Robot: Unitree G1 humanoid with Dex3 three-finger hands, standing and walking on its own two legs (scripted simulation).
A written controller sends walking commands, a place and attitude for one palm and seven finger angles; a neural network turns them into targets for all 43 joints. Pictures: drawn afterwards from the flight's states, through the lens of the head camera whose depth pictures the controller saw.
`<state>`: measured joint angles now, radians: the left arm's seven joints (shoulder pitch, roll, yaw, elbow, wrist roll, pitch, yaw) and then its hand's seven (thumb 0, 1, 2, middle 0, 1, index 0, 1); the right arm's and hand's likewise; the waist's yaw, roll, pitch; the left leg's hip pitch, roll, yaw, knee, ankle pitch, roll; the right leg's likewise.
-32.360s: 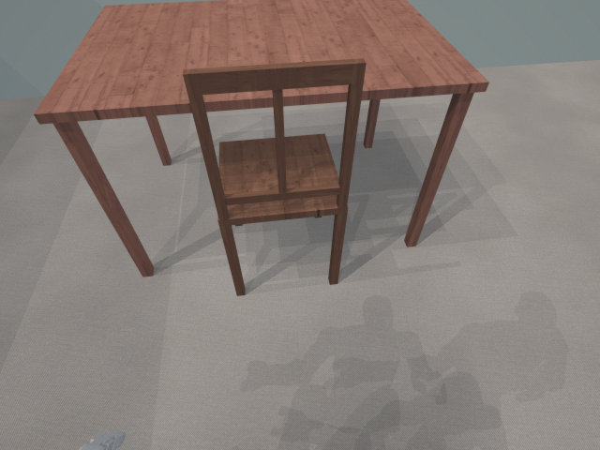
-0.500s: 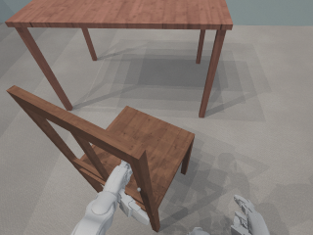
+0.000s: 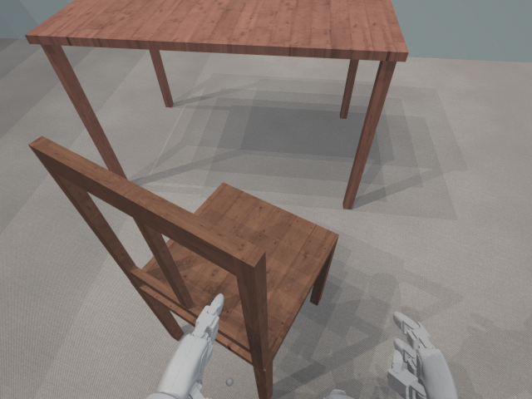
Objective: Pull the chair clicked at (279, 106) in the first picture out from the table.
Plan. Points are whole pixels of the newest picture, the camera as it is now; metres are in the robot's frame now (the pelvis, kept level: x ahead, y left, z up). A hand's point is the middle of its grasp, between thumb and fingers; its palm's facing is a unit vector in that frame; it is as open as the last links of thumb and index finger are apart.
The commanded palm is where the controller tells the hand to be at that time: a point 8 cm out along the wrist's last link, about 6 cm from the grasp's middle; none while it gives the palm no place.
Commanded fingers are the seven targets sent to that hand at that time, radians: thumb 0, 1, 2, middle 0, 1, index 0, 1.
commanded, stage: draw the fingers out of the gap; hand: left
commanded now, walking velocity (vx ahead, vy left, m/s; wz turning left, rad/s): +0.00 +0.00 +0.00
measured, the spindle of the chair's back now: (169, 268) +0.35 +0.19 -0.04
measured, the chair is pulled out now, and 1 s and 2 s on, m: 0.62 0.62 0.62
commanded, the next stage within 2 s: draw the hand back to the body in 0.30 s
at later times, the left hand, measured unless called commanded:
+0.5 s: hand out of the picture +0.13 +0.08 +0.01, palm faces -0.14 -0.99 -0.02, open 17.1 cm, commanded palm +0.10 +0.12 +0.03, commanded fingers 0.00 -0.55 0.20 0.00 0.00 0.00 0.00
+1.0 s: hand (125, 379) +0.14 +0.15 +0.11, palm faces +0.09 -0.97 -0.23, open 17.0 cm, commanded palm +0.11 +0.20 +0.12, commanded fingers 0.00 -0.19 0.38 -0.05 -0.08 -0.05 -0.08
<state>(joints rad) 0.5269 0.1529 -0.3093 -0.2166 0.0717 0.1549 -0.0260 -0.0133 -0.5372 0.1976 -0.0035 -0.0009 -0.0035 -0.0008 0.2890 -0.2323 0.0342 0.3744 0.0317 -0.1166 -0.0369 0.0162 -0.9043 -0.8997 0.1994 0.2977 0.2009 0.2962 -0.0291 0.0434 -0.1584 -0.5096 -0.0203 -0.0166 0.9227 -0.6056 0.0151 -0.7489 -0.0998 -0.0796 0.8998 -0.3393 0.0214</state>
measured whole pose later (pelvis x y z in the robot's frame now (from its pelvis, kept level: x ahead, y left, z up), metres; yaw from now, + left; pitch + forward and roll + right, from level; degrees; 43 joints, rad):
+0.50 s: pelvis -0.01 +0.00 -0.01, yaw -1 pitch +12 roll +0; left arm 0.77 0.13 -0.27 -0.37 0.03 0.04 -0.01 -0.06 -0.45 0.24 0.00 0.00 0.00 0.00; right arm 0.33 -0.22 0.02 0.32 0.04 -0.17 -0.04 0.02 -0.90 -0.90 0.20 0.30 0.20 0.30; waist -0.02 0.03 -0.18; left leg -0.58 -0.02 0.00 1.02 -0.65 0.02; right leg -0.82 -0.10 -0.06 0.98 -0.36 0.02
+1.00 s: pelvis -0.02 -0.01 +0.00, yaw +0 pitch +8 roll -1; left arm 0.75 0.26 0.03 -0.54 -0.11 -0.15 0.01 -0.02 -0.45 0.24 -0.02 -0.02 -0.01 -0.02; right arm 0.30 -0.21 0.01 0.45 0.06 -0.20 -0.08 0.02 -0.90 -0.90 0.20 0.30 0.20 0.30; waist 0.03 0.06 -0.14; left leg -0.50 0.00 -0.03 0.97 -0.61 0.00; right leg -0.72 -0.08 -0.09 0.91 -0.33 0.01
